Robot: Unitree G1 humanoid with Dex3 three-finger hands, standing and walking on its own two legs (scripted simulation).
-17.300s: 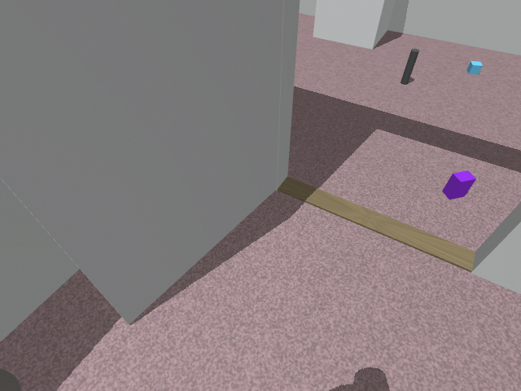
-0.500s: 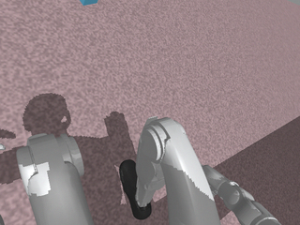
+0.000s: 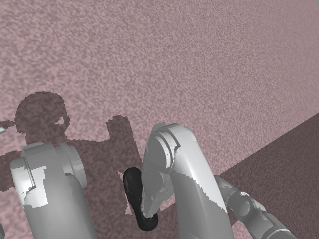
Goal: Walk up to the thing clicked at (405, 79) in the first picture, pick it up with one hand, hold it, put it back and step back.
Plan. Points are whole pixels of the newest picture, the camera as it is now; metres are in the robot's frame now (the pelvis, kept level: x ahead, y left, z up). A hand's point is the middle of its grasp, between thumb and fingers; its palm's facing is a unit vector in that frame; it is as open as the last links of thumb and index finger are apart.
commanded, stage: close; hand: left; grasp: from above
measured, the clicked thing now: out of the picture +0.44 +0.35 -0.16
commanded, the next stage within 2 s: settle in 0.72 s
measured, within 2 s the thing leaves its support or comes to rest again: leaves its support in 1.24 s
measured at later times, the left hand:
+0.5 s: hand out of the picture +0.42 +0.33 -0.15, palm faces +0.42 -0.90 +0.03, open 9.7 cm
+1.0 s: hand out of the picture +0.42 +0.33 -0.15, palm faces +0.41 -0.91 +0.01, open 7.9 cm
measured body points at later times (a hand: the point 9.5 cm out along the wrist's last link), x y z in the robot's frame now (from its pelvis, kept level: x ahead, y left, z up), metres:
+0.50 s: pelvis +0.00 +0.00 +0.00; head +0.22 +0.19 +0.34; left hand +0.39 +0.37 -0.15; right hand +0.18 -0.24 -0.04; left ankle +0.08 +0.12 -0.25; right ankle +0.14 -0.12 -0.25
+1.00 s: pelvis +0.00 +0.00 +0.00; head +0.22 +0.19 +0.34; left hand +0.40 +0.38 -0.15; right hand +0.19 -0.24 -0.04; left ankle +0.08 +0.12 -0.25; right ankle +0.14 -0.12 -0.25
